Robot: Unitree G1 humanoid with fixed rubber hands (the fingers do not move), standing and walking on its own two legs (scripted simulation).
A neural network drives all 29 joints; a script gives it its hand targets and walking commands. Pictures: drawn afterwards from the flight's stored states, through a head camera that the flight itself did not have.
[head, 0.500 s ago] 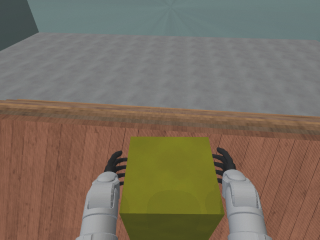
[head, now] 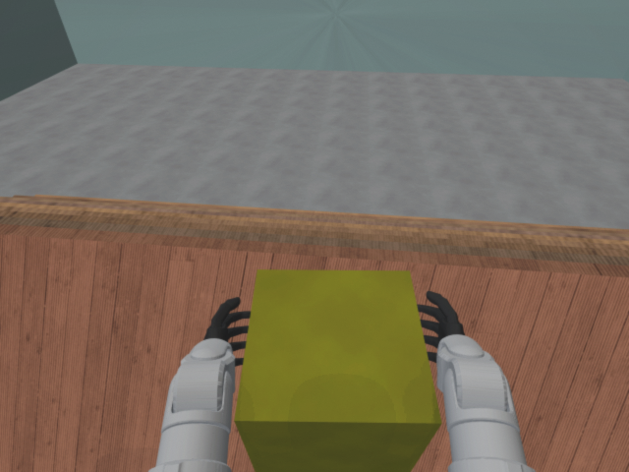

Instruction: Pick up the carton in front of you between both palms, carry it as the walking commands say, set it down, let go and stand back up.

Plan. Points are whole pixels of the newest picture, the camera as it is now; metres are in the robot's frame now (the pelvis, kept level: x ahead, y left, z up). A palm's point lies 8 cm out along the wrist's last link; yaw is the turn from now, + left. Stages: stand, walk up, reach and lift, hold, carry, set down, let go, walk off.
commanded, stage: hold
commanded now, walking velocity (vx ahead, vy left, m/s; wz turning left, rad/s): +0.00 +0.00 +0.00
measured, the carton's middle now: (332, 380) +0.29 +0.00 -0.03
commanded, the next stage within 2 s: carry in 0.08 s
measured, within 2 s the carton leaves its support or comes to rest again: neither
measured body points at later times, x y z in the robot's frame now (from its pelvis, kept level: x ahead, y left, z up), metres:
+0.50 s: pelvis +0.10 -0.01 -0.01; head +0.08 -0.01 +0.44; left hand +0.38 +0.15 +0.07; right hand +0.40 -0.15 +0.08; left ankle +0.10 +0.09 -0.75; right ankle +0.01 -0.14 -0.74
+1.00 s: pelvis +0.37 -0.06 +0.00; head +0.40 -0.07 +0.45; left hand +0.65 +0.10 +0.07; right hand +0.67 -0.20 +0.07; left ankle +0.34 +0.07 -0.67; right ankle +0.36 -0.13 -0.75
